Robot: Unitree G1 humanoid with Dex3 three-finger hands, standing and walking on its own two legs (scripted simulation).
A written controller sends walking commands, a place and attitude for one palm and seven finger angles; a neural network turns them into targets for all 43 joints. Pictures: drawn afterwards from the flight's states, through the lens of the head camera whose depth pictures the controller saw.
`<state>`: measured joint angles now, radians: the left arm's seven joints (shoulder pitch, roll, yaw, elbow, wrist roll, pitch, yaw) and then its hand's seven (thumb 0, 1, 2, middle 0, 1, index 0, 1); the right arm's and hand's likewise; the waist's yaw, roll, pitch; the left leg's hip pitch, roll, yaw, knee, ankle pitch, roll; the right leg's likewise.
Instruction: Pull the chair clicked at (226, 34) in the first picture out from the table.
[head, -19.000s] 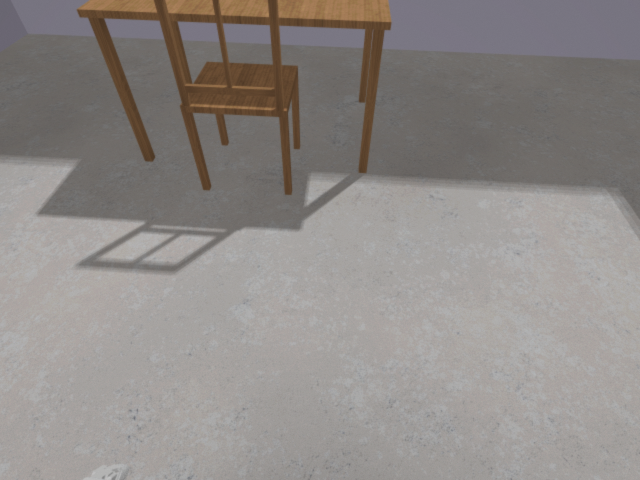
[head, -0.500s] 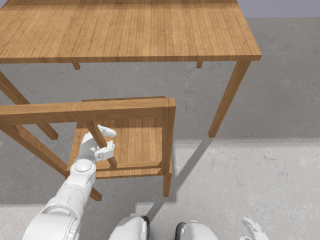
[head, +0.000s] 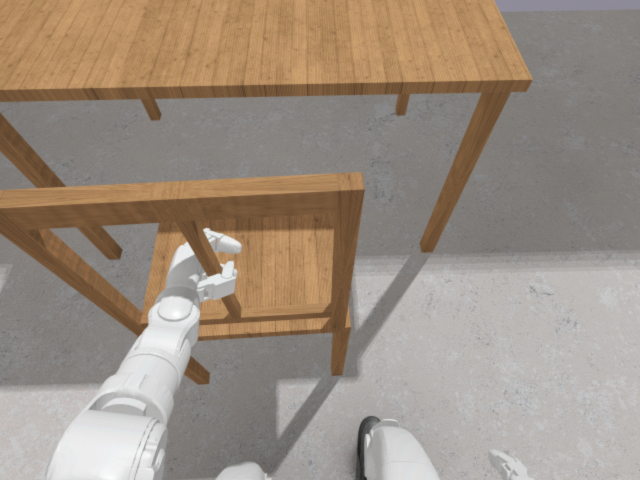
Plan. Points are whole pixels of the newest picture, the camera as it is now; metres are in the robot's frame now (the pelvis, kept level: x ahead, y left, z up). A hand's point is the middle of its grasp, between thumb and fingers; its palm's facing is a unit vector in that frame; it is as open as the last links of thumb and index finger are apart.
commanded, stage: step backward, pulling the chair out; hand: left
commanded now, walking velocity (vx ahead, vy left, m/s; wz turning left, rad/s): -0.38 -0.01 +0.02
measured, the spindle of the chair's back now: (216, 274) +0.39 +0.16 -0.06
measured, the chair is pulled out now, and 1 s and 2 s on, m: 0.23 0.27 0.34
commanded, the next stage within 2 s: none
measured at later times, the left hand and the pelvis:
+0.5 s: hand (226, 295) +0.35 +0.14 -0.05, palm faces -0.02 -0.97 -0.25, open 5.1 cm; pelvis -0.02 +0.01 +0.00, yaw -1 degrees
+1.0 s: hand (219, 304) +0.34 +0.15 -0.05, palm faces -0.01 -0.97 -0.25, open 5.2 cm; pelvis -0.04 +0.00 +0.00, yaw -1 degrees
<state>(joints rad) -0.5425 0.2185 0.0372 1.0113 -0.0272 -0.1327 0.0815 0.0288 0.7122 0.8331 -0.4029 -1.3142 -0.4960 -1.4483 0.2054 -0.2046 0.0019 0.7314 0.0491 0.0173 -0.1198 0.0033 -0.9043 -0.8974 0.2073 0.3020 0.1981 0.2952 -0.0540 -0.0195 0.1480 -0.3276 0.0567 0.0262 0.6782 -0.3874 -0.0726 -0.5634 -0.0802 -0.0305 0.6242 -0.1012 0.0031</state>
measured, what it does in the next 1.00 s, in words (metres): stands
